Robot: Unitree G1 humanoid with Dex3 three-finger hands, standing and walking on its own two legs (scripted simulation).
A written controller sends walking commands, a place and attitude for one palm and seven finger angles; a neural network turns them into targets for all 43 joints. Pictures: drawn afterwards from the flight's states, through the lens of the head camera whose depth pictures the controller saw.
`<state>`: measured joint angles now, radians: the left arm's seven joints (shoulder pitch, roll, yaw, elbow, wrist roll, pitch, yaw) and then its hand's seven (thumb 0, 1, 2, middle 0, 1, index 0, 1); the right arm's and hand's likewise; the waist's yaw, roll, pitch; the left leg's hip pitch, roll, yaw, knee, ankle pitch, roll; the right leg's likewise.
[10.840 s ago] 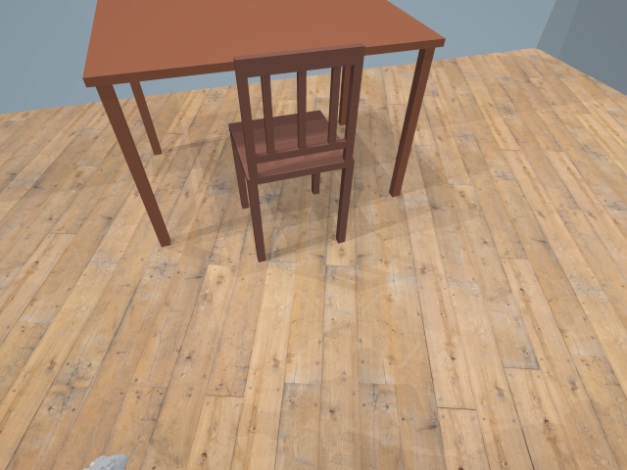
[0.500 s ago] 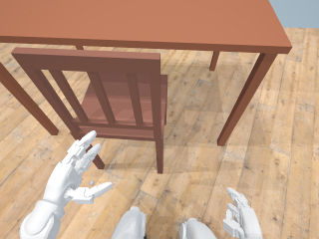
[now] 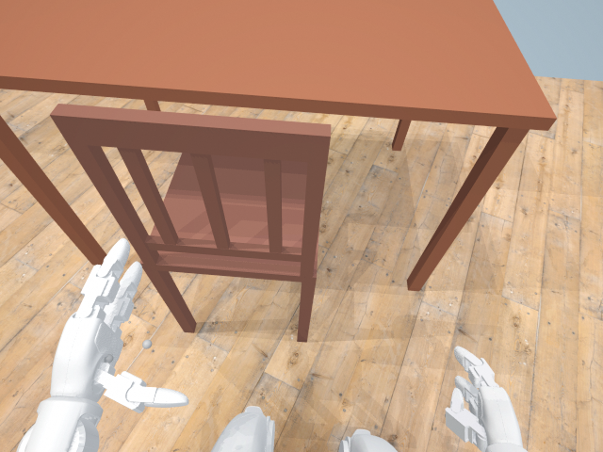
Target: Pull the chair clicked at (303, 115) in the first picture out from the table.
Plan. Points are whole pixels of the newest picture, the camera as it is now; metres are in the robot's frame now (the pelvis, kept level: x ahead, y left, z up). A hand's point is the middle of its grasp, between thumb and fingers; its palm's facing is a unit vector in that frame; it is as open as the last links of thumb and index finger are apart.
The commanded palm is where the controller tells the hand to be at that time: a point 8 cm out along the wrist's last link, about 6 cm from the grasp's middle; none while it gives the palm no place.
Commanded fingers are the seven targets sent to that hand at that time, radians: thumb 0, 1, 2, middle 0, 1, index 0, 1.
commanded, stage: raise the hand toward the chair's back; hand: left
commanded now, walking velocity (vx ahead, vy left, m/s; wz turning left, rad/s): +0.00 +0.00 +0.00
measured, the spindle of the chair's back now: (213, 204) +0.50 +0.19 -0.03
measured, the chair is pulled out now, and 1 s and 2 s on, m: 0.00 0.00 0.00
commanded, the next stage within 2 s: aim the fingers beside a spindle in 0.84 s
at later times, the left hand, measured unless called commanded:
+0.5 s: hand (134, 337) +0.24 +0.21 +0.04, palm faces -0.05 -1.00 -0.04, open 17.0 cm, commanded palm +0.22 +0.27 +0.05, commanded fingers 0.00 -0.50 0.30 -0.06 -0.08 -0.06 -0.08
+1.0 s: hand (143, 330) +0.25 +0.20 +0.05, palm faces +0.00 -1.00 -0.06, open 17.0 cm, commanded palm +0.23 +0.26 +0.05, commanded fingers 0.00 -0.50 0.30 -0.06 -0.08 -0.06 -0.08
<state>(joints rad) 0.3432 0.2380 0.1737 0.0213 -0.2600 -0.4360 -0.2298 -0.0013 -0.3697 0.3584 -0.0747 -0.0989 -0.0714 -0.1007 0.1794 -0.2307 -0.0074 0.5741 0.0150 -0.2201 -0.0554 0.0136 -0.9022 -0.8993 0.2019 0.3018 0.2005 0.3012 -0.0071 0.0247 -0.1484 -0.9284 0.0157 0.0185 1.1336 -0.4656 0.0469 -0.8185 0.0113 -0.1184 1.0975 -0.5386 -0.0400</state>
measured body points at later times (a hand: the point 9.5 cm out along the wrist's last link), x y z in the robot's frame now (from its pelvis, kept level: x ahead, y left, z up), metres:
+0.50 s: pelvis +0.00 +0.02 +0.01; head +0.06 +0.03 +0.46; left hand +0.24 +0.27 +0.05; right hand +0.17 -0.23 -0.07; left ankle +0.05 +0.09 -0.65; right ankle +0.00 -0.10 -0.65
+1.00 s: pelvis +0.01 +0.00 +0.01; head +0.06 +0.01 +0.45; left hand +0.24 +0.26 +0.06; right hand +0.18 -0.24 -0.07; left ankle +0.05 +0.09 -0.65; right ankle +0.00 -0.10 -0.65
